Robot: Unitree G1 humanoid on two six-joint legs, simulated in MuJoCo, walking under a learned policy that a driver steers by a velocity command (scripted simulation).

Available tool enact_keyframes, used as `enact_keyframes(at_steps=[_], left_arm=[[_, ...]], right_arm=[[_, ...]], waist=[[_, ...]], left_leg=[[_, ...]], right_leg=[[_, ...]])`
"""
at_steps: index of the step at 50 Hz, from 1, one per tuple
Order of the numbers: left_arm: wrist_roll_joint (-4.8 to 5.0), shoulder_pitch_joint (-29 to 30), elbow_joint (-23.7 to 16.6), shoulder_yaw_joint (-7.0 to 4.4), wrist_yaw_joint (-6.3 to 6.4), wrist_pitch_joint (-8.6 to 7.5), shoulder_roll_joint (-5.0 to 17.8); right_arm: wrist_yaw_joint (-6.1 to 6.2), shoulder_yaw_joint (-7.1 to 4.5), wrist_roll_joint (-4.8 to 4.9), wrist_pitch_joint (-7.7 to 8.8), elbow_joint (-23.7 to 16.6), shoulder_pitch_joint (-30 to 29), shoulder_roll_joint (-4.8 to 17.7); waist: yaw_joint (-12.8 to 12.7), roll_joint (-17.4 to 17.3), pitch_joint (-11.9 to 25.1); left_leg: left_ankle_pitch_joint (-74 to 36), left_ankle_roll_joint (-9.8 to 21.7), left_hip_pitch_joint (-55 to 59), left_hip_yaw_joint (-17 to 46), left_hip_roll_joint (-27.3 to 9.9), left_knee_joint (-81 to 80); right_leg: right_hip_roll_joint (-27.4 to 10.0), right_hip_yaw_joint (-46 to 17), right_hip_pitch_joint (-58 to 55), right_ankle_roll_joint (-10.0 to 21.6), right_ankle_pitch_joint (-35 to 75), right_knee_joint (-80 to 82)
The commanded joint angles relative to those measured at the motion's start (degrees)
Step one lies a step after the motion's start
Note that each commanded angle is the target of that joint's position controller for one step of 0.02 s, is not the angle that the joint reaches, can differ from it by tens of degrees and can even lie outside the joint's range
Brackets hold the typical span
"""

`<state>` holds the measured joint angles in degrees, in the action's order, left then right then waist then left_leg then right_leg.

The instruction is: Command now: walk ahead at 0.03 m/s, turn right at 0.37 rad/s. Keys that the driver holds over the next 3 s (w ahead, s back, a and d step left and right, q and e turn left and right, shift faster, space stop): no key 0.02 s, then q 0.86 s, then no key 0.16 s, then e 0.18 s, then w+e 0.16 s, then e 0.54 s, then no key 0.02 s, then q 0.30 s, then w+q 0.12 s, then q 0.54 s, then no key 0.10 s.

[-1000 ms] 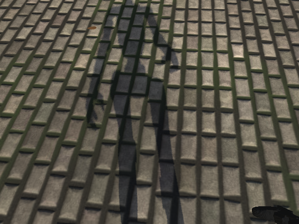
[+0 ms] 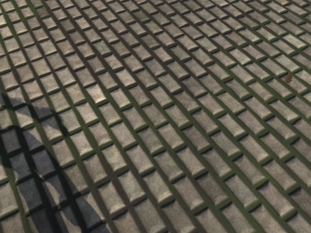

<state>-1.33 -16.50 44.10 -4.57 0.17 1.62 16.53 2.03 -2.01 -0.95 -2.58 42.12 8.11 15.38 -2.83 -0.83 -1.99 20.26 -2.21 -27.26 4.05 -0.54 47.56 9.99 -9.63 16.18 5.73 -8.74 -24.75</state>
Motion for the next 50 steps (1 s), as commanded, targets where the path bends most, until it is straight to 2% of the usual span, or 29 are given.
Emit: enact_keyframes(at_steps=[1,3,4,5,6,7,8,9,10,11,12,15,18,24,26,27,28,29,30,31,32,33,34,36,40,44,46,50], left_arm=[[-0.42,-1.01,-2.76,-1.58,0.14,-0.22,7.61],[-0.08,0.73,-2.52,-0.86,0.47,0.04,6.53],[0.51,1.67,-2.29,-0.09,0.84,0.12,5.23],[0.62,0.27,-1.88,1.09,1.11,-0.15,2.34],[0.08,-5.00,-1.26,2.20,1.17,-0.41,-1.02],[0.49,-3.10,-0.49,1.17,1.43,0.13,3.17],[-0.01,-1.31,0.02,1.02,1.46,0.36,4.51],[0.00,0.99,0.10,1.01,1.32,0.22,4.42],[0.34,2.64,0.20,0.87,1.20,0.07,4.87],[0.42,3.34,0.07,0.60,1.04,0.13,5.71],[0.65,3.81,0.20,0.56,1.07,0.15,5.88],[0.83,6.30,-0.58,0.59,1.71,0.46,5.08],[0.99,7.70,-1.21,0.85,1.96,0.57,4.32],[1.40,8.14,-2.42,1.62,2.00,-0.19,4.31],[1.44,5.02,-1.86,1.70,2.24,-0.66,4.61],[1.18,2.38,-1.15,1.69,2.55,-0.97,4.57],[0.57,1.29,-0.88,1.15,3.07,-1.34,6.84],[-0.25,2.69,-1.98,0.44,3.53,-1.27,11.72],[-0.65,7.07,-3.68,-0.22,3.08,-0.85,15.18],[-0.70,7.18,-3.75,0.58,2.65,-0.84,11.47],[-0.15,9.40,-4.12,1.62,2.38,-1.06,7.83],[-0.08,10.90,-4.69,2.08,2.28,-1.19,6.39],[0.02,10.78,-4.85,2.13,2.61,-1.43,6.26],[0.00,7.98,-4.39,2.05,2.64,-1.57,6.28],[0.03,2.24,-2.75,1.29,2.62,-1.65,7.24],[-0.22,1.40,-2.25,0.65,2.16,-1.76,7.99],[-0.35,1.40,-1.87,0.50,1.65,-1.88,8.27],[-0.21,2.22,-0.96,0.16,0.66,-1.59,9.22]], right_arm=[[0.35,-0.90,0.79,1.12,-3.72,0.70,4.84],[0.41,-0.55,1.01,1.44,-2.48,4.32,4.13],[0.46,-0.15,0.71,1.83,-1.55,6.42,3.01],[0.66,0.20,-0.21,2.42,-1.55,5.27,3.29],[0.73,0.67,-0.99,2.93,-2.72,2.97,5.51],[0.08,0.93,-0.83,2.82,-2.41,0.74,6.06],[-0.64,1.03,-0.33,3.02,-2.14,0.11,5.01],[-1.04,0.66,0.16,3.13,-1.66,-0.05,6.39],[-1.13,-0.05,0.19,2.92,-1.41,0.72,8.27],[-0.96,-0.77,0.57,2.82,-1.06,2.25,10.21],[-1.05,-1.22,0.70,2.72,-0.72,3.90,10.83],[-1.19,-2.35,0.75,2.25,0.85,8.87,11.27],[-1.08,-3.30,0.57,1.60,0.99,8.22,10.83],[-1.88,-4.70,0.11,0.32,0.59,6.13,11.14],[-2.25,-4.97,0.11,-0.22,0.07,3.63,11.41],[-2.26,-4.96,0.45,-0.47,-0.34,1.84,11.27],[-2.12,-4.56,0.84,-0.37,-0.78,1.97,9.85],[-2.10,-3.53,0.73,-0.11,-0.78,6.81,5.15],[-1.22,-4.25,0.08,-0.13,-0.77,6.65,8.19],[-1.13,-4.98,-0.59,-0.30,-0.13,6.07,11.21],[-1.52,-5.17,-0.54,-0.54,1.15,7.01,10.80],[-2.00,-5.09,-0.39,-0.93,2.12,8.45,10.06],[-2.62,-5.02,-0.40,-1.27,2.65,9.17,9.72],[-3.43,-4.63,-0.11,-1.56,2.49,7.99,9.20],[-4.08,-3.87,0.12,-2.03,0.78,3.29,8.06],[-4.60,-3.18,0.33,-2.31,-0.77,0.66,6.81],[-4.59,-2.59,0.56,-2.21,-1.39,-0.08,5.66],[-3.72,-1.98,0.99,-1.71,-1.28,1.50,5.08]], waist=[[0.56,7.50,5.30],[2.39,7.08,5.80],[3.93,5.99,5.64],[2.65,2.21,5.55],[-0.89,-9.04,7.28],[-0.49,-9.85,3.38],[-0.25,-7.49,1.81],[0.24,-8.38,1.23],[0.96,-8.94,1.62],[1.62,-9.95,1.77],[2.36,-9.59,2.53],[3.98,-7.18,3.52],[3.49,-6.15,4.47],[3.74,-7.83,6.23],[2.15,-8.21,6.22],[0.36,-7.52,5.86],[0.28,-4.21,5.33],[3.14,9.66,5.86],[3.06,12.73,2.46],[3.75,7.50,0.93],[5.22,5.44,-0.56],[6.02,6.05,-0.86],[6.03,7.96,-0.09],[4.48,8.17,0.92],[1.28,8.58,1.44],[0.65,8.91,1.56],[0.60,9.30,2.01],[1.55,10.70,3.63]], left_leg=[[3.16,1.50,3.20,-1.23,1.69,-5.08],[0.32,2.80,10.30,-2.53,1.88,-14.93],[-6.87,3.56,16.72,-2.58,1.16,-25.50],[-11.47,4.39,21.85,3.21,-3.65,-32.24],[-21.57,6.75,25.99,17.55,-16.31,-35.00],[-31.06,13.35,16.20,20.39,-18.79,-32.95],[-29.90,13.92,15.22,18.38,-15.85,-32.42],[-28.08,11.94,15.69,15.72,-12.13,-30.90],[-27.09,10.46,17.34,14.36,-9.40,-29.65],[-28.97,10.36,19.13,14.95,-8.80,-28.63],[-32.07,11.08,21.58,16.27,-9.14,-27.79],[-38.57,14.31,26.51,20.72,-11.14,-26.63],[-37.96,14.93,25.95,20.85,-9.63,-26.49],[-30.24,13.47,20.76,23.67,-7.12,-26.88],[-26.99,11.48,16.74,24.41,-5.66,-26.14],[-22.26,9.30,13.21,23.80,-3.85,-24.82],[-12.43,6.10,7.39,21.70,-0.70,-21.92],[5.21,2.98,0.73,11.90,6.43,-9.46],[13.01,2.06,-3.25,3.89,10.34,0.28],[11.34,2.10,-1.08,4.44,6.22,8.28],[8.18,2.15,-0.53,4.09,5.74,12.19],[5.60,1.68,-0.59,3.16,5.51,15.07],[3.84,1.09,-1.39,2.02,5.21,17.62],[3.03,-0.27,-2.85,0.43,4.72,18.35],[3.55,-1.50,-5.41,-0.93,3.33,12.43],[5.16,-0.82,-2.21,-3.19,1.67,5.50],[6.30,0.26,2.53,-4.27,1.74,0.64],[5.07,2.67,10.56,-6.71,3.09,-10.20]], right_leg=[[-17.13,-16.65,-7.16,7.01,19.21,2.87],[-16.67,-15.66,-6.41,5.36,21.74,1.04],[-15.26,-14.48,-3.91,3.14,17.62,-0.08],[-12.93,-12.47,-0.89,-0.21,7.64,-1.40],[-8.17,-4.94,2.30,-2.92,-11.93,-8.49],[-5.16,1.05,0.23,-3.78,-17.90,-5.59],[-7.03,1.79,-2.09,-4.27,-15.15,-5.69],[-6.44,2.74,-2.71,-4.41,-10.89,-3.40],[-5.63,3.70,-2.56,-4.92,-8.81,-3.55],[-5.18,4.76,-0.86,-5.45,-8.99,-5.22],[-4.84,5.62,1.47,-6.15,-12.41,-8.07],[-5.16,5.91,9.32,-7.74,-19.88,-19.32],[-6.28,5.57,11.10,-8.35,-20.01,-24.43],[-5.55,6.06,4.14,-6.92,-16.90,-15.31],[-4.90,6.46,-2.48,-5.84,-13.33,-6.85],[-4.96,7.01,-7.86,-5.34,-7.77,1.37],[-9.06,3.37,-13.38,-4.34,-6.26,8.25],[-24.42,-12.11,-17.40,-1.19,-12.05,14.29],[-32.09,-20.11,-7.62,4.84,-7.89,14.76],[-31.13,-16.91,-4.30,6.76,-2.11,13.14],[-27.45,-10.95,-2.86,5.84,2.05,12.00],[-23.98,-5.42,-3.56,4.43,5.83,11.13],[-22.28,-2.14,-5.67,4.01,9.82,10.13],[-21.44,1.44,-9.49,4.42,17.01,8.34],[-23.85,2.33,-16.74,6.07,19.46,6.97],[-25.74,4.38,-16.42,6.97,19.64,6.33],[-25.71,5.66,-13.75,7.08,21.49,5.27],[-25.60,6.39,-11.32,6.47,25.62,1.56]])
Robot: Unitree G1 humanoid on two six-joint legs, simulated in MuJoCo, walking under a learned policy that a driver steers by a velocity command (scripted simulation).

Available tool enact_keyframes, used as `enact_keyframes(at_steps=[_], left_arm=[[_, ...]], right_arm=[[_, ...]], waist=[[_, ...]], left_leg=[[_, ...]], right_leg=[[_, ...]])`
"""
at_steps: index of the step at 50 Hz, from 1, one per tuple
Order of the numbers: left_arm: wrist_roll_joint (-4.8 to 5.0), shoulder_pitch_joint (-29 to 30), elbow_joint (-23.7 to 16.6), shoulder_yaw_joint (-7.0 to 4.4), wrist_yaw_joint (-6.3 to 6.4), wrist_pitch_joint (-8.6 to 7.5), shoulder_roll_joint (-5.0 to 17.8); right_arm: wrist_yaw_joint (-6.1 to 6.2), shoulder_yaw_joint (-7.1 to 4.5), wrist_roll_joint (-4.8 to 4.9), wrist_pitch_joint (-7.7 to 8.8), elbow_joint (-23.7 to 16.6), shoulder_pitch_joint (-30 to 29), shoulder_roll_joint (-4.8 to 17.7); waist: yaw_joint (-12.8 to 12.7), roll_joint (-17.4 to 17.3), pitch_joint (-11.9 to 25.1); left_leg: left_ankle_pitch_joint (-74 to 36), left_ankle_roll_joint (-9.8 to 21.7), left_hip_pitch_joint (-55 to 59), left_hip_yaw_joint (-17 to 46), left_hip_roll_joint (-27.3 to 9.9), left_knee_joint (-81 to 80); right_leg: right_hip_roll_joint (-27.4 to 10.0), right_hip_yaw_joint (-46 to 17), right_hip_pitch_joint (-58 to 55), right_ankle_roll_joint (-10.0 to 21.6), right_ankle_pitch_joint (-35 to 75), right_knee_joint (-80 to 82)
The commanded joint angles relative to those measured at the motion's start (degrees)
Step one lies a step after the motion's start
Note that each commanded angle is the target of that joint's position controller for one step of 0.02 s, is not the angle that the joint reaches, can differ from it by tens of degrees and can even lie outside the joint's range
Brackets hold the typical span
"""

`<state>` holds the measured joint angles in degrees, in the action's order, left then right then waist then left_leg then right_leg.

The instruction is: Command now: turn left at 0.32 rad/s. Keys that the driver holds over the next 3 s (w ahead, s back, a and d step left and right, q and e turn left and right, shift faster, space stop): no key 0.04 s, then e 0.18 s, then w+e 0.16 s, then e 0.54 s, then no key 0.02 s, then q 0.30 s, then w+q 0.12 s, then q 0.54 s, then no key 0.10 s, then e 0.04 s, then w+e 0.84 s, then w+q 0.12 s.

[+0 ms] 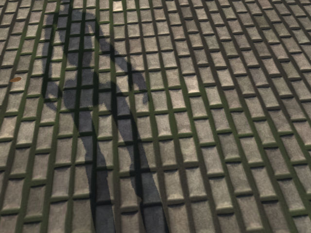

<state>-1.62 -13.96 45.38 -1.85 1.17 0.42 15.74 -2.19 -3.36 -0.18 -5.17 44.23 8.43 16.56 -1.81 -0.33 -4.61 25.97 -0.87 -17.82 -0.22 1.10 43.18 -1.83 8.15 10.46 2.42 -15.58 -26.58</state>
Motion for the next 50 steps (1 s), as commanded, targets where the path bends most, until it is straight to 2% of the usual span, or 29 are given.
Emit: enact_keyframes(at_steps=[1,2,3,4,5,6,7,9,11,12,14,16,19,21,24,27,29,30,31,32,33,34,35,36,37,38,41,46,50], left_arm=[[0.44,0.46,-2.01,-2.58,-0.47,-0.11,10.09],[0.86,0.62,-1.58,-2.50,-0.49,0.21,9.86],[0.89,-1.56,-1.23,-1.62,-0.65,0.29,7.06],[0.67,-3.47,-3.27,0.46,-1.17,0.32,0.05],[0.82,-0.91,-1.31,-0.06,-0.37,1.65,3.05],[1.53,-1.52,-0.60,-0.32,-0.59,2.30,3.97],[1.65,-1.45,0.43,-0.65,-0.82,2.39,4.71],[0.74,-3.52,2.42,-1.75,-1.11,2.39,7.05],[0.73,-5.02,3.52,-2.12,-1.17,2.40,6.73],[0.72,-4.99,3.55,-2.18,-1.23,2.49,6.41],[0.11,-1.77,2.43,-2.54,-1.89,2.74,6.52],[-0.16,1.53,0.94,-2.87,-2.85,2.63,6.36],[-0.24,2.52,0.35,-2.83,-3.61,1.89,4.44],[-0.19,3.24,-0.22,-2.71,-3.77,1.69,3.34],[-0.06,4.78,-2.00,-2.20,-4.23,1.81,2.08],[0.52,5.35,-3.91,-2.24,-4.41,1.93,2.88],[0.53,4.47,-4.66,-2.50,-4.34,1.91,3.64],[0.18,2.45,-4.41,-2.67,-4.19,1.64,3.71],[-0.42,-1.77,-2.95,-3.36,-3.56,1.00,5.23],[-1.05,-6.45,-2.71,-4.92,-2.43,0.16,11.45],[0.76,-7.09,-4.13,-6.18,-2.18,0.09,18.51],[2.13,-8.21,-3.34,-5.97,-2.16,0.45,15.84],[1.84,-4.72,-3.70,-4.95,-1.78,0.76,12.88],[1.54,-0.62,-4.30,-4.13,-1.49,1.04,10.12],[1.64,2.37,-5.19,-3.69,-1.18,0.99,8.73],[1.49,3.18,-5.49,-3.39,-1.12,0.74,7.94],[1.55,1.17,-4.98,-3.72,-1.52,-0.32,9.19],[1.37,-1.87,-4.61,-3.99,-1.02,0.13,9.55],[0.64,-3.11,-4.02,-2.98,-0.41,-0.19,7.24]], right_arm=[[0.74,-0.41,0.07,1.21,-2.84,2.58,3.44],[1.07,-0.21,-0.52,1.83,-2.27,4.03,3.51],[1.61,-0.37,-1.71,2.72,-2.03,4.82,5.85],[2.05,-0.48,-1.63,3.51,-3.61,2.81,10.28],[2.80,0.26,-0.89,4.01,-1.73,4.69,7.00],[3.04,1.57,-1.17,4.34,-1.48,1.27,3.79],[3.41,2.20,-1.36,4.44,-1.46,-2.02,2.58],[4.44,1.78,-0.99,4.44,-0.97,-2.76,4.93],[4.50,1.24,-0.29,4.05,-0.46,-0.69,6.24],[4.36,0.95,-0.38,3.93,-0.17,0.96,6.50],[4.17,0.53,-0.95,3.92,0.59,3.25,6.34],[4.21,0.21,-1.18,4.63,1.30,4.38,6.11],[4.13,-0.35,-1.50,6.57,2.38,6.26,5.89],[4.09,-0.39,-1.57,7.36,2.64,6.04,5.24],[3.65,-0.77,-1.59,7.72,2.95,6.17,6.00],[3.09,-1.54,-1.56,7.30,2.85,5.99,8.14],[3.02,-1.98,-1.10,6.65,2.47,5.34,9.30],[3.12,-2.04,-0.65,6.22,2.26,4.57,9.45],[3.01,-1.80,-0.77,5.92,2.49,5.83,8.46],[2.76,-0.92,-1.29,5.59,1.25,7.87,5.57],[2.75,0.13,-2.00,4.85,-2.63,6.85,2.46],[3.12,-0.54,-2.34,3.97,-1.80,5.39,6.02],[3.03,-0.63,-1.35,3.83,-1.61,4.88,6.03],[3.02,-0.63,-0.90,4.15,-0.97,4.85,5.99],[3.07,-0.80,-1.41,4.27,-0.64,5.15,6.46],[2.92,-0.81,-2.08,4.02,0.15,6.81,6.55],[2.72,-0.78,-1.63,3.12,0.05,7.49,5.64],[3.10,-0.94,-1.58,2.20,-1.93,2.37,5.44],[3.36,-0.63,-1.14,2.36,-1.13,2.20,4.30]], waist=[[1.84,9.39,6.50],[3.30,7.53,6.47],[3.00,0.58,8.56],[0.59,-13.79,9.24],[4.36,-9.02,8.80],[1.82,-7.22,5.64],[0.97,-7.22,3.14],[0.46,-8.76,2.62],[0.99,-6.36,4.19],[1.75,-5.92,5.09],[3.62,-7.08,2.24],[4.29,-7.50,-1.05],[4.08,-4.56,-0.62],[3.63,-3.39,-0.72],[3.41,-5.23,0.24],[2.94,-7.50,2.35],[2.16,-7.58,3.73],[0.59,-6.23,4.66],[-1.13,-1.40,7.42],[-2.74,11.88,9.93],[-1.39,17.84,11.39],[-2.95,8.40,10.93],[-0.97,6.88,6.20],[1.00,4.68,3.24],[2.20,5.36,2.99],[2.80,6.04,4.55],[3.20,3.69,7.76],[1.13,5.60,6.25],[0.52,5.19,7.28]], left_leg=[[-5.29,2.06,4.68,-3.03,1.78,-12.53],[-14.23,2.73,10.12,-2.30,1.42,-22.79],[-18.53,3.72,19.20,6.62,-5.07,-29.34],[-39.48,8.73,23.21,23.71,-22.10,-28.73],[-40.58,14.56,13.39,19.05,-22.64,-27.00],[-36.98,14.30,11.20,15.03,-19.45,-27.99],[-33.79,12.20,9.54,11.47,-16.58,-28.81],[-40.73,10.41,11.42,6.44,-13.47,-27.02],[-45.70,11.34,13.82,4.72,-14.47,-25.19],[-36.30,11.84,14.82,5.16,-15.11,-26.99],[-8.43,12.19,15.79,8.45,-15.96,-32.95],[1.60,12.23,17.13,10.52,-17.00,-36.91],[-0.18,12.81,20.25,9.09,-18.28,-37.89],[-8.48,13.11,19.52,5.32,-18.16,-36.32],[-20.45,13.13,15.56,-0.48,-17.93,-32.34],[-32.79,11.76,12.66,-3.72,-18.39,-26.50],[-34.44,9.82,11.88,-4.87,-18.66,-21.66],[-32.47,8.02,9.87,-6.78,-17.69,-16.71],[-28.91,5.49,6.48,-9.57,-15.00,-6.95],[-12.26,1.72,-3.09,-12.92,-10.02,10.12],[14.05,-0.58,-17.14,-7.58,0.34,20.05],[11.93,-0.40,-17.39,0.05,-2.52,25.00],[6.37,-0.04,-18.20,0.85,-3.70,25.50],[0.50,0.04,-17.15,1.76,-5.12,22.11],[-3.29,-0.09,-15.65,1.70,-5.39,19.96],[-5.56,-0.40,-13.69,1.21,-4.76,20.49],[-7.45,-1.36,-12.99,1.82,-3.58,20.16],[-8.56,-2.49,-17.44,3.17,-3.07,15.25],[-8.47,-2.04,-15.48,2.67,-3.26,10.31]], right_leg=[[-12.95,-10.45,-4.34,8.55,31.06,1.34],[-11.82,-8.98,-1.22,5.99,27.40,-1.29],[-9.05,-6.85,5.64,2.34,17.76,-6.47],[-1.36,-2.03,15.25,-1.85,-12.72,-13.40],[-1.62,-8.37,8.67,-2.07,-18.09,-16.64],[-1.29,-10.16,7.64,-2.00,-15.94,-17.60],[-0.65,-11.17,7.84,-1.99,-13.08,-17.60],[1.58,-10.82,9.29,-2.38,-9.72,-21.59],[2.75,-10.60,11.40,-3.17,-10.39,-27.78],[2.38,-10.19,12.85,-3.42,-10.17,-29.69],[1.14,-9.68,18.94,-3.52,-8.42,-30.93],[0.30,-9.65,23.92,-3.63,-6.38,-29.69],[-0.56,-9.55,26.27,-3.16,-4.34,-27.20],[-0.95,-8.71,24.83,-3.02,-3.90,-24.32],[-1.26,-6.29,18.81,-2.17,-4.42,-18.56],[-0.10,-3.75,12.45,-0.54,-4.43,-14.31],[0.94,-2.86,8.78,0.79,-3.55,-10.48],[2.01,-2.52,4.42,1.59,-0.62,-5.84],[3.43,-4.11,-2.89,2.54,2.78,-0.79],[-8.09,-20.56,-10.28,5.29,6.92,7.61],[-21.43,-43.91,-12.72,14.50,16.74,11.54],[-20.46,-39.48,-11.21,16.77,15.52,10.87],[-17.24,-33.84,-7.13,15.69,14.92,10.50],[-12.81,-28.73,-3.76,12.81,15.02,11.29],[-9.71,-25.83,-2.74,10.75,17.63,11.25],[-8.14,-23.67,-2.58,10.27,24.59,10.41],[-7.39,-22.89,-3.75,9.96,32.47,8.70],[-6.77,-27.69,-5.22,9.70,23.94,9.30],[-7.78,-27.07,-7.27,9.79,27.97,8.98]])
Over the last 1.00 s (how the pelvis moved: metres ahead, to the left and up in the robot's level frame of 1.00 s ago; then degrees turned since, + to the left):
0.00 0.00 0.00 26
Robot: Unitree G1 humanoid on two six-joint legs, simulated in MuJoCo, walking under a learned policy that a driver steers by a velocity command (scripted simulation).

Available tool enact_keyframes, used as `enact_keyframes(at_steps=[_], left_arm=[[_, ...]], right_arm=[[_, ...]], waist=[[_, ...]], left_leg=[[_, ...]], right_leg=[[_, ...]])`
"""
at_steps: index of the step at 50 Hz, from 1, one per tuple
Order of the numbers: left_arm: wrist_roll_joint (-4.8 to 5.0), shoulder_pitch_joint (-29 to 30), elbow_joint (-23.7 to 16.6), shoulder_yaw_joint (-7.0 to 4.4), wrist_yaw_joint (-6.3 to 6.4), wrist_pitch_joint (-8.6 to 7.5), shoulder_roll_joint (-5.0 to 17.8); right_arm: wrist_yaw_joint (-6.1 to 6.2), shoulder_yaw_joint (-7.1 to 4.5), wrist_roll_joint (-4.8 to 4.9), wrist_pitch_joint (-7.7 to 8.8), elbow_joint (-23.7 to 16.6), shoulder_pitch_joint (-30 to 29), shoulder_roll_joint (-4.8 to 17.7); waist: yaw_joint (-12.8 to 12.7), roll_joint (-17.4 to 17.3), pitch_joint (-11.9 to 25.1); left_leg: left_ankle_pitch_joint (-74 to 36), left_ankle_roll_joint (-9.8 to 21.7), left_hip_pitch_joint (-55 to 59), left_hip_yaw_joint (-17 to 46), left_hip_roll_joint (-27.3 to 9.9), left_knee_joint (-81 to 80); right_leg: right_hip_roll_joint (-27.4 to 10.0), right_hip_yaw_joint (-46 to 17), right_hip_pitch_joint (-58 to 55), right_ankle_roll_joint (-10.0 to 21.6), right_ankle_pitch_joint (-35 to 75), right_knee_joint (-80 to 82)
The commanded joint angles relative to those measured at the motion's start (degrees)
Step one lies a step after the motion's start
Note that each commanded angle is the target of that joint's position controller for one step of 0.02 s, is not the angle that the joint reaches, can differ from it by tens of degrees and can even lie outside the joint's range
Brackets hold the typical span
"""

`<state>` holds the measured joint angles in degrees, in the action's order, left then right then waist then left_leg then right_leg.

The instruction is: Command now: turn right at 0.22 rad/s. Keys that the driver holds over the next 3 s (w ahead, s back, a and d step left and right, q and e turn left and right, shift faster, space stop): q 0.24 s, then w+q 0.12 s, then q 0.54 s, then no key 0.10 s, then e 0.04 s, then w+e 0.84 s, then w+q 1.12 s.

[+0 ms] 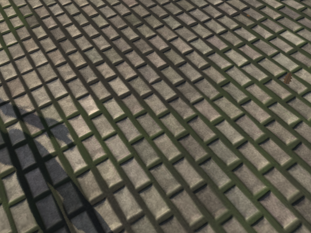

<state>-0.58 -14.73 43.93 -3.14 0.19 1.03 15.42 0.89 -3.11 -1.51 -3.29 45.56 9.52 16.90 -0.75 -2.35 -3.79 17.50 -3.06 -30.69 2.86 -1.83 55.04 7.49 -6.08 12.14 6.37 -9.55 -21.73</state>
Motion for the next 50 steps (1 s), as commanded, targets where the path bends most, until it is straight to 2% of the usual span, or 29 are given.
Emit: enact_keyframes(at_steps=[1,4,6,9,10,11,12,13,14,15,16,18,21,23,25,26,27,28,29,30,31,32,33,34,36,43,47,49,50], left_arm=[[-0.62,-2.36,-2.22,-1.20,0.70,-0.95,6.62],[-1.36,-1.33,-0.96,0.52,1.10,-1.35,4.09],[-1.69,-1.08,0.03,0.75,1.34,-1.33,5.19],[-0.56,-0.02,1.06,0.05,2.15,-0.71,8.25],[-0.27,-0.19,1.17,-0.17,2.42,-0.75,8.71],[-0.42,-0.64,0.21,-0.07,2.50,-1.08,7.99],[-0.12,-2.17,-0.42,0.01,2.39,-1.04,6.35],[-0.71,-0.52,0.31,0.36,2.67,-0.50,5.47],[-1.05,2.49,-0.93,0.28,2.39,-0.54,5.53],[-1.45,4.89,-1.68,0.03,1.58,-0.71,5.99],[-1.55,6.29,-2.32,-0.11,0.67,-0.79,6.06],[-1.05,7.15,-2.88,0.06,-0.50,-1.58,5.62],[-0.59,8.38,-3.32,0.71,-0.16,-2.45,3.97],[0.02,7.60,-3.79,0.91,0.47,-2.54,4.01],[0.40,5.22,-3.79,0.90,1.13,-2.44,4.54],[0.26,2.69,-3.26,0.87,1.52,-2.52,4.56],[-0.33,0.57,-2.83,0.42,2.08,-2.79,6.04],[-1.27,-1.98,-2.89,-0.61,2.79,-2.97,10.86],[-1.24,-0.10,-4.20,-1.67,2.88,-2.34,17.10],[-1.15,-0.28,-3.58,-1.51,2.69,-1.72,15.07],[-0.73,1.35,-4.28,-0.28,2.47,-1.71,10.29],[-0.56,3.77,-4.64,0.39,2.38,-1.82,7.91],[-0.65,4.63,-4.95,0.63,2.55,-2.02,7.26],[-0.79,3.94,-4.75,0.68,2.74,-2.24,7.13],[-0.96,1.55,-3.91,0.41,2.49,-2.37,7.33],[-0.90,-0.73,-2.91,-0.70,1.71,-1.87,8.88],[-0.65,-1.10,-2.18,-1.36,0.97,-1.42,10.28],[0.15,-0.24,-1.70,-1.44,0.93,-0.90,10.43],[0.29,-1.59,-1.23,-1.25,0.91,-0.79,9.73]], right_arm=[[0.27,-0.67,0.27,0.51,-2.23,0.89,3.45],[0.00,0.14,0.69,0.44,-0.95,0.79,1.87],[0.09,0.25,1.13,0.46,-0.27,0.88,2.29],[0.27,0.21,1.32,1.38,-0.08,2.19,3.35],[0.41,0.15,1.03,2.06,-0.01,2.76,4.24],[0.68,-0.39,0.42,2.71,-0.06,3.79,7.30],[0.36,-1.59,0.94,2.79,-0.12,3.01,11.93],[-0.25,-1.22,1.43,2.78,0.50,5.65,9.03],[-0.72,-1.58,0.99,2.75,1.77,9.31,8.96],[-0.84,-2.09,0.52,2.53,2.29,10.39,9.36],[-0.65,-2.13,0.35,2.27,2.19,9.19,8.77],[-0.43,-2.28,0.52,2.09,1.24,5.99,7.95],[-0.46,-3.16,0.55,2.36,1.21,6.62,8.71],[-0.58,-3.89,0.65,2.31,1.05,6.83,9.78],[-0.73,-4.21,0.79,1.86,0.12,4.74,9.83],[-0.69,-4.23,1.09,1.56,-0.63,2.73,9.55],[-0.55,-3.94,1.41,1.56,-1.43,1.60,8.42],[-0.60,-2.96,1.68,1.93,-2.86,2.08,4.91],[-0.44,-1.95,1.56,1.91,-4.18,4.63,1.12],[-0.23,-3.12,-0.30,1.64,-3.22,6.33,6.74],[-0.51,-3.71,-0.21,1.49,-1.97,6.07,8.04],[-0.91,-3.68,0.05,1.20,-1.15,6.35,7.10],[-1.46,-3.61,0.02,0.86,-0.86,6.78,6.53],[-2.08,-3.38,0.07,0.53,-0.81,7.25,5.92],[-2.88,-3.00,0.53,0.04,-1.69,5.52,5.34],[-4.26,-1.41,0.69,-0.88,-6.38,-2.66,3.30],[-3.88,-1.06,1.01,-0.57,-7.82,-3.20,3.17],[-3.22,-0.98,0.34,0.32,-7.18,-0.09,2.98],[-2.56,-1.35,-0.62,1.27,-6.56,2.54,4.95]], waist=[[-0.64,7.07,6.54],[-0.60,7.00,6.14],[-0.78,7.75,5.08],[1.24,6.20,3.83],[1.61,4.76,4.20],[0.66,0.70,5.95],[-1.73,-6.67,5.60],[1.22,-7.42,7.39],[2.93,-8.37,6.18],[3.83,-6.71,4.11],[3.03,-5.74,1.50],[1.80,-6.49,-0.57],[2.35,-4.38,1.74],[2.28,-5.24,4.79],[0.73,-6.43,6.19],[-1.24,-6.03,6.35],[-2.44,-4.45,6.39],[-2.57,4.33,7.60],[-1.04,18.06,7.29],[0.21,13.78,5.70],[1.02,8.20,3.33],[2.05,6.65,1.06],[2.51,8.20,2.05],[2.31,10.13,2.98],[1.42,10.17,4.61],[-1.00,10.97,4.33],[-1.27,12.10,5.00],[1.17,9.78,6.11],[2.79,4.43,8.23]], left_leg=[[0.12,0.51,-0.65,-0.54,-0.43,-3.44],[1.08,1.75,8.70,-1.19,0.07,-11.93],[2.45,2.69,13.56,-1.90,1.55,-16.57],[-2.27,4.46,17.61,-2.06,2.70,-28.79],[-9.51,5.15,20.97,0.76,1.18,-33.65],[-19.93,6.64,24.49,7.80,-3.92,-33.58],[-35.71,12.00,26.40,16.78,-10.69,-31.85],[-34.34,17.66,26.75,22.47,-15.29,-34.02],[-21.03,20.00,28.36,26.17,-15.53,-36.66],[-4.72,20.54,27.99,27.64,-14.46,-39.71],[7.96,19.40,25.64,27.28,-12.48,-42.18],[14.04,17.16,22.37,24.48,-8.42,-45.11],[-7.28,16.81,23.78,20.22,-5.49,-40.35],[-18.61,15.82,23.44,19.72,-5.16,-36.54],[-23.03,13.59,20.18,20.07,-3.89,-33.30],[-21.10,11.50,17.15,19.92,-2.32,-31.12],[-15.00,8.71,12.55,19.63,-0.21,-28.38],[-3.01,5.61,5.93,15.57,3.54,-20.06],[16.99,4.01,-2.42,4.45,12.72,-9.35],[17.88,3.95,-1.98,3.41,6.98,-0.09],[14.75,4.08,-1.49,3.73,5.50,3.20],[11.64,3.45,-0.87,3.15,4.39,5.06],[9.06,2.77,-0.35,2.02,4.21,6.68],[7.78,1.95,-0.40,0.81,4.38,7.89],[6.38,1.00,-0.50,-0.35,4.66,7.46],[4.11,1.67,2.67,-4.16,2.48,-6.20],[4.92,4.04,10.24,-7.02,3.86,-15.60],[-1.93,5.71,17.44,-7.21,5.12,-27.10],[-10.48,6.89,25.26,-2.38,2.72,-34.98]], right_leg=[[-17.10,-12.10,-8.52,5.65,22.87,4.13],[-16.49,-9.10,-4.87,4.67,22.61,4.22],[-16.75,-8.55,-3.24,4.47,22.62,3.31],[-17.17,-8.29,-4.22,3.60,25.46,-1.64],[-16.38,-7.83,-3.18,1.83,22.38,-3.27],[-13.50,-5.72,-0.98,0.02,16.67,-7.33],[-5.99,0.52,4.90,-2.40,2.79,-11.34],[-2.57,4.56,6.54,-3.45,-14.03,-15.34],[-1.50,4.66,12.15,-3.30,-23.31,-22.23],[-2.37,3.54,16.74,-3.57,-24.82,-28.29],[-4.23,2.50,19.09,-3.92,-22.07,-30.15],[-5.40,3.31,18.72,-5.48,-17.62,-27.30],[-4.07,5.17,15.48,-7.61,-15.97,-21.42],[-3.30,5.60,10.97,-7.69,-14.39,-17.47],[-2.64,5.78,4.39,-7.23,-11.24,-11.45],[-2.52,5.98,-0.88,-7.02,-6.46,-5.09],[-4.25,4.27,-6.93,-6.65,-2.75,0.63],[-15.69,-6.52,-12.90,-4.54,-8.60,6.49],[-29.60,-24.68,-13.07,1.18,-10.01,11.65],[-31.74,-24.85,-8.79,5.49,-3.51,9.07],[-28.67,-19.33,-6.76,5.66,1.30,7.65],[-25.12,-12.27,-4.90,4.56,7.32,6.93],[-22.63,-7.53,-5.79,3.57,13.06,6.10],[-21.25,-3.65,-7.13,3.51,22.14,4.73],[-20.77,0.42,-9.58,3.87,31.53,2.63],[-23.46,5.39,-10.24,5.24,30.26,1.20],[-23.42,7.03,-7.91,4.01,31.20,-3.01],[-21.95,8.57,-5.48,1.65,27.26,-9.45],[-19.68,10.99,-0.99,-1.30,20.90,-16.81]])
Over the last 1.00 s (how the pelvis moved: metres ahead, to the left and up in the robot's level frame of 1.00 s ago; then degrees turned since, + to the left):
0.07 -0.06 0.00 -25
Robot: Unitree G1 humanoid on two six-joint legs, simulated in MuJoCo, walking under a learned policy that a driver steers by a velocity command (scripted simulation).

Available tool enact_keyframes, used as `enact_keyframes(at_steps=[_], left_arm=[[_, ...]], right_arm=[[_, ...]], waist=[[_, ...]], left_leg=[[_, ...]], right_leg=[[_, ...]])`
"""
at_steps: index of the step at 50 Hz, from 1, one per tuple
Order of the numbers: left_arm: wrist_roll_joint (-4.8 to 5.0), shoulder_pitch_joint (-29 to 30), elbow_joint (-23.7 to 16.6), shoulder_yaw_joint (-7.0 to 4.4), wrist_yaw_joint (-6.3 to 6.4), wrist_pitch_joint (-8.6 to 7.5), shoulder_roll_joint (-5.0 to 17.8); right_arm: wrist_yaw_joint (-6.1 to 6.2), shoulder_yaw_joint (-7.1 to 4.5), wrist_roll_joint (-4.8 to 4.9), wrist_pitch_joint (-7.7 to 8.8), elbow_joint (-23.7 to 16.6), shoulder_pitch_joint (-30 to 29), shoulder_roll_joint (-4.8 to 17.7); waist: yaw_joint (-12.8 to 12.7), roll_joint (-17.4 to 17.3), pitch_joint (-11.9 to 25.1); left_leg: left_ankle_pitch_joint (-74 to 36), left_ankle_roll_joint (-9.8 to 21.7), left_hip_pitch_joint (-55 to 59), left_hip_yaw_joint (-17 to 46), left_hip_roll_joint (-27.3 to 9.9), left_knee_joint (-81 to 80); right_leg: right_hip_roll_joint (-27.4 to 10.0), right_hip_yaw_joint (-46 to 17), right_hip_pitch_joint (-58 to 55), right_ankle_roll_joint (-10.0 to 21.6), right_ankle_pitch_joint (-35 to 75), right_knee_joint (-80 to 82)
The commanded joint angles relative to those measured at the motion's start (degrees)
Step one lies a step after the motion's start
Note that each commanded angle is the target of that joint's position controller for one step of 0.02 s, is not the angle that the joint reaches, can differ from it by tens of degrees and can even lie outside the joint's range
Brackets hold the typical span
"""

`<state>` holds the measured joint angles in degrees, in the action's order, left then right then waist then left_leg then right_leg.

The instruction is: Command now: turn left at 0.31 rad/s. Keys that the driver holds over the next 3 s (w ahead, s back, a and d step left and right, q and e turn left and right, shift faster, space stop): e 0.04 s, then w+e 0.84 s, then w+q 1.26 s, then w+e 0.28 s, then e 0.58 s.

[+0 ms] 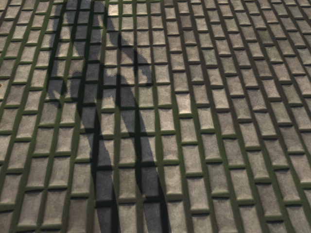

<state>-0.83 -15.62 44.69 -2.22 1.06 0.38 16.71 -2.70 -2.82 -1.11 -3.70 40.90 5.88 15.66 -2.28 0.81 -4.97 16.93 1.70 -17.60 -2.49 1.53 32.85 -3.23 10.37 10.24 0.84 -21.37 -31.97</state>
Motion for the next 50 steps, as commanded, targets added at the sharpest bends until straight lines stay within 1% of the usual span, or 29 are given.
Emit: enact_keyframes(at_steps=[1,2,3,4,5,6,7,8,10,14,19,25,27,28,29,30,31,32,33,34,35,36,37,39,40,43,45,48,50], left_arm=[[-0.11,-3.12,-4.19,-0.45,-0.29,0.14,2.80],[-0.08,-1.73,-4.24,-0.12,0.12,1.65,2.20],[-1.20,-2.63,-2.29,-0.50,-0.33,2.26,3.28],[-0.35,-3.61,-2.58,0.12,-0.80,2.07,2.60],[-0.70,-0.37,-2.00,-0.76,-1.10,1.92,6.11],[-1.19,1.21,-1.81,-1.64,-1.79,1.85,7.67],[-0.75,-0.11,-0.19,-1.78,-2.41,1.61,7.56],[-0.59,-0.63,0.15,-2.03,-2.94,1.39,6.89],[-0.62,-1.95,1.37,-1.94,-3.49,0.76,4.69],[-1.00,1.79,0.25,-2.24,-3.97,0.35,3.57],[-1.30,6.31,-1.88,-1.84,-4.91,0.11,1.74],[-1.27,12.39,-5.85,-1.46,-5.88,-0.07,1.76],[-1.43,11.45,-6.45,-1.65,-5.69,-0.24,2.33],[-1.58,8.10,-5.76,-1.96,-5.35,-0.55,2.63],[-1.98,0.69,-3.33,-2.68,-4.79,-1.20,3.33],[-2.42,-10.85,-0.02,-4.34,-3.68,-1.73,7.54],[-1.62,-12.70,-0.71,-5.81,-2.73,-2.05,15.37],[-0.10,-11.57,-1.28,-5.52,-2.72,-1.94,14.79],[-0.17,-9.22,-0.75,-4.97,-2.35,-1.65,12.67],[0.02,-6.63,-1.01,-4.26,-2.15,-1.79,9.84],[0.14,-3.63,-1.73,-3.78,-2.00,-2.07,8.35],[0.46,-1.52,-2.13,-3.21,-1.91,-2.41,6.86],[0.72,-1.40,-2.25,-2.94,-1.94,-3.01,6.45],[1.23,-2.93,-1.42,-3.07,-1.96,-3.95,6.99],[1.16,-3.88,-1.09,-3.20,-1.89,-4.10,7.39],[1.05,-7.58,0.16,-3.22,-1.60,-4.11,7.32],[1.03,-9.01,0.94,-3.05,-1.44,-4.21,6.86],[0.77,-11.52,2.61,-2.36,-1.06,-4.77,5.53],[0.27,-12.11,3.44,-2.16,-0.83,-5.06,5.90]], right_arm=[[1.80,-2.26,-1.87,2.65,-2.69,8.52,11.44],[2.43,-2.01,0.74,2.78,-2.55,9.01,11.68],[2.50,-0.25,1.06,3.15,-0.89,10.99,6.75],[3.31,-1.36,1.09,2.49,0.15,10.66,9.25],[3.28,-1.00,0.24,1.94,0.22,7.65,7.55],[3.57,-0.36,-0.04,2.08,0.37,5.23,6.39],[3.44,-0.01,-0.86,2.57,0.85,5.72,5.81],[3.62,-0.13,-0.72,3.47,1.42,7.04,6.27],[3.56,-0.37,-0.68,5.15,2.36,8.11,6.54],[3.48,-0.67,-0.47,6.91,3.59,9.95,5.93],[3.48,-1.39,-0.53,7.93,5.35,12.71,6.68],[3.09,-2.24,-0.90,8.32,6.95,14.69,8.25],[3.02,-2.60,-0.85,7.91,7.27,14.66,9.54],[3.01,-2.70,-0.64,7.62,7.32,14.06,10.15],[2.97,-2.47,-0.33,7.29,7.24,13.61,9.98],[2.87,-1.67,-0.71,7.09,6.10,13.87,8.33],[1.99,0.08,-0.99,7.52,1.48,12.93,1.35],[1.78,-0.80,-1.36,7.88,0.71,8.56,5.97],[1.37,-0.95,-0.45,8.36,0.28,6.64,6.73],[1.33,-0.64,-0.18,8.90,1.05,7.55,6.31],[1.48,-0.68,-0.72,8.68,1.76,8.26,6.17],[1.41,-0.54,-1.56,7.82,2.33,9.88,6.02],[1.22,-0.53,-1.97,6.85,2.58,10.68,5.79],[1.03,-0.44,-2.02,5.49,1.94,9.68,5.01],[0.99,-0.34,-1.95,5.17,1.32,7.95,4.67],[0.95,-0.10,-1.83,5.05,-1.47,0.06,4.33],[0.72,0.35,-1.66,5.34,-2.42,-3.22,3.52],[0.21,1.14,-1.09,6.05,-3.33,-7.86,2.32],[0.14,1.19,-0.57,6.31,-4.10,-9.85,2.74]], waist=[[3.39,-13.17,14.03],[4.94,-13.39,15.59],[3.42,-4.21,12.02],[4.95,-14.07,12.43],[4.57,-10.19,6.01],[3.97,-11.71,2.69],[3.93,-9.97,1.46],[3.62,-7.66,1.49],[2.85,-5.48,1.76],[3.55,-6.33,-0.11],[4.56,-5.43,-0.85],[5.42,-6.17,-1.99],[4.44,-6.41,-1.02],[2.39,-5.67,0.96],[-1.19,-2.38,5.61],[-5.74,4.86,13.46],[-4.32,19.61,15.38],[-5.16,10.29,15.17],[-3.47,5.90,9.31],[-1.24,1.52,6.10],[0.79,0.00,5.24],[2.49,1.19,5.40],[3.08,1.97,6.16],[3.70,1.34,5.65],[3.38,1.23,4.93],[1.15,1.82,2.13],[0.20,2.36,1.91],[-2.03,2.98,1.39],[-2.40,3.21,0.57]], left_leg=[[-29.47,5.71,23.84,23.08,-18.92,-14.37],[-40.46,15.10,16.63,28.08,-26.42,-13.99],[-46.26,14.56,19.30,20.78,-22.32,-11.06],[-19.40,16.96,17.58,22.42,-22.93,-16.66],[3.21,13.25,13.67,20.61,-18.10,-22.38],[9.03,10.40,10.66,18.07,-15.27,-24.86],[6.24,9.12,11.15,15.57,-13.88,-25.65],[4.57,8.39,12.61,13.94,-14.20,-26.03],[3.27,7.42,14.63,11.15,-14.38,-26.41],[6.07,8.73,16.44,9.24,-16.58,-28.89],[3.60,9.86,16.87,4.73,-18.58,-28.86],[-2.96,8.17,16.07,-1.84,-19.26,-24.60],[-12.10,7.30,16.01,-3.72,-19.65,-19.91],[-22.69,6.39,14.80,-6.30,-18.85,-13.12],[-32.31,4.94,12.03,-10.35,-16.22,-0.14],[-26.64,2.41,2.79,-12.46,-12.80,18.40],[12.21,-1.33,-20.16,-10.19,-2.98,36.50],[12.66,-0.97,-27.11,2.53,-1.89,42.21],[6.78,-0.17,-29.68,3.81,-5.11,42.69],[1.39,0.04,-26.49,3.77,-7.23,38.30],[-0.44,-0.28,-22.89,3.81,-8.21,34.82],[-1.53,-1.06,-19.80,3.77,-8.66,32.85],[-2.04,-1.85,-17.97,3.33,-8.18,32.53],[-3.26,-3.29,-18.74,2.52,-7.45,30.56],[-4.67,-3.79,-19.86,2.21,-7.29,28.98],[-9.88,-4.75,-24.34,1.64,-6.67,21.58],[-13.90,-4.58,-24.59,1.18,-5.88,15.07],[-19.36,-2.55,-21.18,-1.08,-4.84,6.20],[-19.89,-0.30,-18.63,-1.48,-4.22,2.12]], right_leg=[[-4.39,-2.23,13.03,0.58,1.42,-20.10],[2.20,-7.09,13.85,-0.62,-16.65,-24.40],[-0.08,-11.07,15.20,-0.61,-14.92,-27.08],[1.29,-9.52,17.94,-0.83,-14.54,-28.45],[-0.46,-11.05,20.02,-0.87,-9.05,-26.44],[0.20,-10.81,19.31,-0.65,-5.03,-25.08],[1.38,-11.78,19.27,-0.43,-1.55,-25.85],[1.78,-12.74,19.93,0.03,0.87,-25.93],[2.14,-13.35,21.49,0.61,4.04,-26.25],[0.63,-13.15,27.65,-0.50,7.11,-23.68],[-0.92,-11.03,28.65,-1.22,9.33,-16.09],[-0.78,-6.49,23.10,2.64,6.71,-7.19],[1.18,-3.99,18.63,4.79,3.40,-5.24],[3.52,-2.68,12.63,6.03,2.82,-2.96],[6.62,-2.01,2.14,7.29,5.06,0.81],[2.41,-11.28,-12.80,9.74,-2.19,4.92],[-15.17,-44.34,-24.19,16.10,-14.17,15.28],[-16.91,-54.78,-24.28,17.87,-9.66,20.79],[-15.61,-44.60,-21.23,17.14,-0.20,17.94],[-12.78,-37.30,-14.94,15.32,11.24,16.83],[-9.68,-32.45,-10.89,13.57,17.43,17.12],[-7.23,-28.84,-8.19,12.65,22.32,17.84],[-6.25,-27.23,-6.77,12.90,27.00,18.08],[-4.79,-25.39,-5.38,13.57,31.09,19.00],[-4.29,-25.13,-4.80,13.60,30.36,19.73],[-3.42,-25.83,-5.33,13.18,29.45,20.95],[-2.85,-24.77,-7.27,12.34,31.57,20.58],[-3.16,-22.12,-9.72,10.53,37.14,21.09],[-4.82,-21.61,-11.77,9.73,38.77,21.93]])
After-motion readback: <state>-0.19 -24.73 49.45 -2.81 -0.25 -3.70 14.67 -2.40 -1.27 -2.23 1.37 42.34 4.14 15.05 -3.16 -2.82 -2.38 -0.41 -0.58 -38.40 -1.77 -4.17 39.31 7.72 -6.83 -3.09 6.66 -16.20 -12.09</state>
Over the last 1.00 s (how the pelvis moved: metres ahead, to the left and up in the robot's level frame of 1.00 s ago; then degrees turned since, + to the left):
0.12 0.03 -0.01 28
